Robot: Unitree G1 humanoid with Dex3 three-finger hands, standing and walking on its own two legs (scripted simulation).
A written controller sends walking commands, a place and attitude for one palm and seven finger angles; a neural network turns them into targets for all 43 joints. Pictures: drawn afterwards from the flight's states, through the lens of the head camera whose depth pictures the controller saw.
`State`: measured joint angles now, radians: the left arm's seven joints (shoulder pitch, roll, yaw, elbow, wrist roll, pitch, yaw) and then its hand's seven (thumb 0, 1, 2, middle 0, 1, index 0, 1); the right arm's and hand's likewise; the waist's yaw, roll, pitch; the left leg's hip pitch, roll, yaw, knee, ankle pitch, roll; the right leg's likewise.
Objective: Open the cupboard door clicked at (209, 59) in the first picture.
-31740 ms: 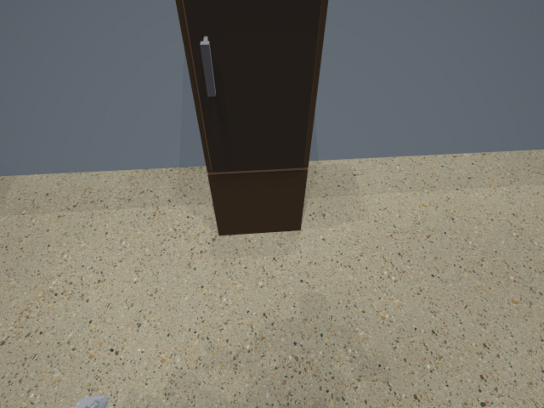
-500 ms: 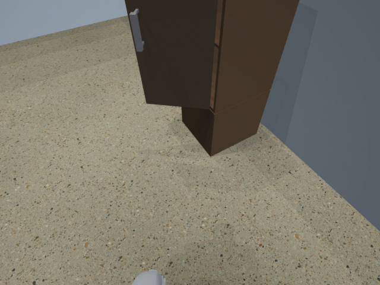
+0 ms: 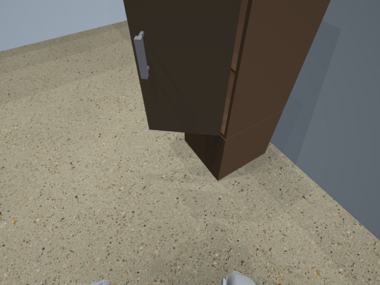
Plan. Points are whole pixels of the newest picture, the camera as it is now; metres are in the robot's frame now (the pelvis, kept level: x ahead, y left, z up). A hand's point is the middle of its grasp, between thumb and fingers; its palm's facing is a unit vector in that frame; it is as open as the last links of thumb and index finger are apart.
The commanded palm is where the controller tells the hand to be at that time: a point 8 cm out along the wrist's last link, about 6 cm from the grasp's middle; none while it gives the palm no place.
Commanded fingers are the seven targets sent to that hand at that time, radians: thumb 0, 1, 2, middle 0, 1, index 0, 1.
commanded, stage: take the last steps up to it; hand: left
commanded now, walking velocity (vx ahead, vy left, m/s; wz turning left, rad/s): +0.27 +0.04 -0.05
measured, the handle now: (143, 55) +0.78 +0.21 +0.06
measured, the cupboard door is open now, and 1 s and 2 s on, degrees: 51 51 51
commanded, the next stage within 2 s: come to a stop and stand still in 0.26 s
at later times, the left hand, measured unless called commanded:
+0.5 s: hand (120, 272) +0.18 +0.19 -0.19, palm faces +0.07 -0.98 -0.19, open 7.2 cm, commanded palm none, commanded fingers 0.00 0.90 0.90 -0.20 -0.30 -0.20 -0.30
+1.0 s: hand (132, 248) +0.23 +0.17 -0.17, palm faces +0.01 -0.97 -0.24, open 7.4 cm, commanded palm none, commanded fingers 0.00 0.90 0.90 -0.20 -0.30 -0.20 -0.30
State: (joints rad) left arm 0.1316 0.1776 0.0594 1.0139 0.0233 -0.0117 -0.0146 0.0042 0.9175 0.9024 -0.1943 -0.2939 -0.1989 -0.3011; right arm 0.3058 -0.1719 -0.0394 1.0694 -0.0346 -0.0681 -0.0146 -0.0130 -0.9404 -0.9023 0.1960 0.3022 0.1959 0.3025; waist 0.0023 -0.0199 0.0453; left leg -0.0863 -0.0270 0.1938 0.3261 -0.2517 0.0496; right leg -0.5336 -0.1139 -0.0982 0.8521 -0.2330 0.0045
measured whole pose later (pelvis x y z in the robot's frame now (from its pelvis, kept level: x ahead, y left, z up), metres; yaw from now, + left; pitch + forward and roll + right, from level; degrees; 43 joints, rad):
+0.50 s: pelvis +0.19 +0.01 -0.01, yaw +0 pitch +0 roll -1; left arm 0.30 0.17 0.03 1.11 0.01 -0.04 0.02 -0.01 0.93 0.90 -0.20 -0.29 -0.20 -0.30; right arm 0.19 -0.19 -0.03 1.07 -0.02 -0.03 -0.01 0.01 -0.93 -0.90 0.19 0.30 0.19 0.30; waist 0.02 0.00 0.04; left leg -0.35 0.06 0.07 0.52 -0.09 -0.02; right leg -0.13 -0.04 -0.13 0.47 -0.34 0.02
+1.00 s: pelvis +0.18 -0.02 -0.01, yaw -1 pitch +0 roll +1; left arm 0.23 0.17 0.02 1.02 0.02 0.01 0.02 0.00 0.90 0.90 -0.20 -0.29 -0.20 -0.30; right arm 0.21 -0.22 -0.06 1.05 -0.02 0.06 0.00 0.00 -0.91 -0.90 0.20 0.30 0.19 0.30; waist 0.00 0.03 0.02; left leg -0.37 0.03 0.03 0.69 -0.36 -0.02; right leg -0.22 -0.05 -0.03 0.54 -0.32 0.02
